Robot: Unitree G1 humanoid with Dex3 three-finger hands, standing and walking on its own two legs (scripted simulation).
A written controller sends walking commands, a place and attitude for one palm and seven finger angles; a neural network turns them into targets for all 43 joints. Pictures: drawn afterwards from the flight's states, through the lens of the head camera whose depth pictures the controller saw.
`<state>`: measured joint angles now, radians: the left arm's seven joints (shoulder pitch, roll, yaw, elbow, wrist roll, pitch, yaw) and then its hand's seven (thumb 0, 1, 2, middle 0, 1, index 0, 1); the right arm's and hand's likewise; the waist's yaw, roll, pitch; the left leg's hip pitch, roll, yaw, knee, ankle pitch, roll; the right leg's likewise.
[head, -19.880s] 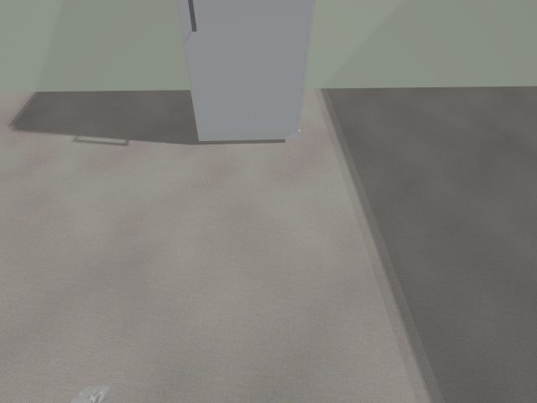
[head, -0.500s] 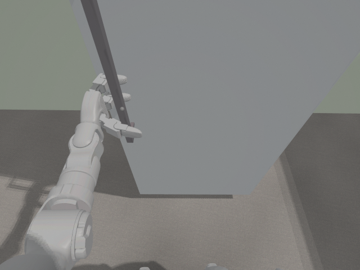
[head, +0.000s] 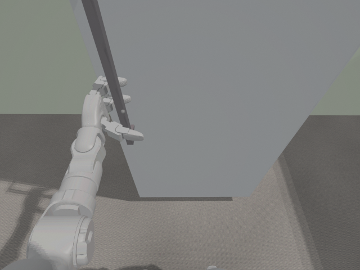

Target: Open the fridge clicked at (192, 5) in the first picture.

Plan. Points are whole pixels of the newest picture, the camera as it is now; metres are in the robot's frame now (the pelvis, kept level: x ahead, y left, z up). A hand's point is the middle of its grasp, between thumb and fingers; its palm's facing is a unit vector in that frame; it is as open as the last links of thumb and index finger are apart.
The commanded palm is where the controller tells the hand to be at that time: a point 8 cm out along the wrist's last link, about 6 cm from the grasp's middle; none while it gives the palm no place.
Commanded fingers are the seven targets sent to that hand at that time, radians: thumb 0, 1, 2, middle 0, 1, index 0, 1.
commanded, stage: slide the fingers in behind the handle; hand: left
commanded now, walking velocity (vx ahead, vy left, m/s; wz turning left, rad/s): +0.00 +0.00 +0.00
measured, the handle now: (115, 77) +0.49 +0.14 +0.16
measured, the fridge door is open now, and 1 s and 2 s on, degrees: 0 0 0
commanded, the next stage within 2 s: grip the handle and tug to test in 0.20 s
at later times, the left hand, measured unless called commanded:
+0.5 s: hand (126, 110) +0.45 +0.12 +0.10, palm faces -0.01 -1.00 +0.00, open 13.0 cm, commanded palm +0.42 +0.17 +0.10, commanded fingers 0.00 0.01 0.52 -0.35 -1.27 -0.35 -1.27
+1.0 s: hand (128, 112) +0.44 +0.11 +0.10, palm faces -0.02 -1.00 -0.02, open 5.5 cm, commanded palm +0.41 +0.17 +0.10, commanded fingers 0.00 0.90 0.90 -0.45 -1.40 -0.45 -1.40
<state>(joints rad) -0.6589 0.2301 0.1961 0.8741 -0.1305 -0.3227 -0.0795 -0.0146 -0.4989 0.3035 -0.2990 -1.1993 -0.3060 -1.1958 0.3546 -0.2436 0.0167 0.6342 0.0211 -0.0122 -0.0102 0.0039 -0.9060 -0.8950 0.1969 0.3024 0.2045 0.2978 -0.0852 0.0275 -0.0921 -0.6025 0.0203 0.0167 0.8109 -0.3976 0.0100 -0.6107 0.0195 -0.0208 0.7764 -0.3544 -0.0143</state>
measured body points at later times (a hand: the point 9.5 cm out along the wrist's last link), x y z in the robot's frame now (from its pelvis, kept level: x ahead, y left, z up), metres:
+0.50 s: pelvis +0.00 +0.00 +0.00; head +0.06 +0.00 +0.45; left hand +0.44 +0.17 +0.10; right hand +0.06 -0.25 -0.12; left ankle +0.00 +0.11 -0.71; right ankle +0.01 -0.11 -0.71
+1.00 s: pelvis +0.00 +0.00 +0.00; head +0.05 -0.01 +0.45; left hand +0.44 +0.17 +0.10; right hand +0.08 -0.26 -0.12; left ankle +0.00 +0.11 -0.71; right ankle +0.01 -0.11 -0.71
